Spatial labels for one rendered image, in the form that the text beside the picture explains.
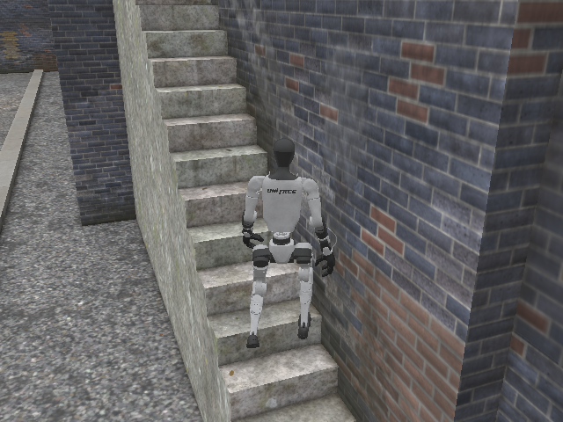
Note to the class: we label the left robot forearm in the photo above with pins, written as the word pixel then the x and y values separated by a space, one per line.
pixel 247 227

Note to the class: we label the left robot upper arm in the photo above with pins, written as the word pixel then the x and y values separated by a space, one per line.
pixel 251 198

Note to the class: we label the robot left foot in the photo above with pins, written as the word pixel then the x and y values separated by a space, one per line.
pixel 252 341

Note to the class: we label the right robot hand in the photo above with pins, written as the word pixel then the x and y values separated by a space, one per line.
pixel 329 265

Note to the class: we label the right robot forearm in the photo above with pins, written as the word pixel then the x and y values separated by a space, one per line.
pixel 323 238

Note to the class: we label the right robot upper arm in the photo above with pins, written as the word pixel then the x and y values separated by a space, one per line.
pixel 310 186

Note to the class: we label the right robot shin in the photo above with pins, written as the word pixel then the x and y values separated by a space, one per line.
pixel 305 297

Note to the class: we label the left robot hand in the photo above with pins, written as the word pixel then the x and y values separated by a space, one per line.
pixel 246 240

